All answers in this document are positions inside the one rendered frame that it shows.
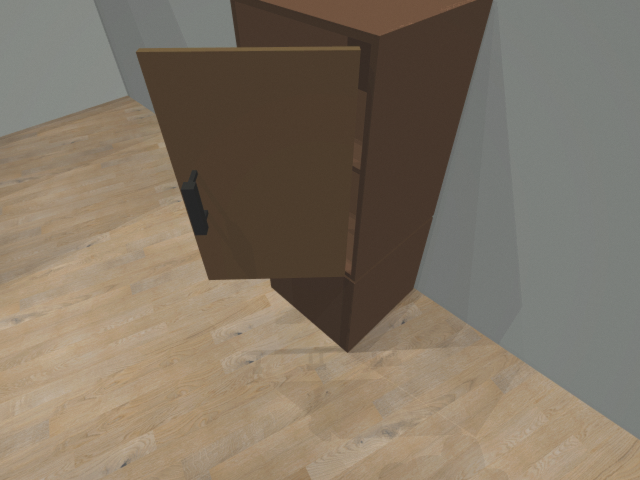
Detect handle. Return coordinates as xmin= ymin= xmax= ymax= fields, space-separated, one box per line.
xmin=181 ymin=170 xmax=209 ymax=235

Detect cupboard door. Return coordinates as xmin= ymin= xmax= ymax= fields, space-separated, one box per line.
xmin=136 ymin=46 xmax=361 ymax=280

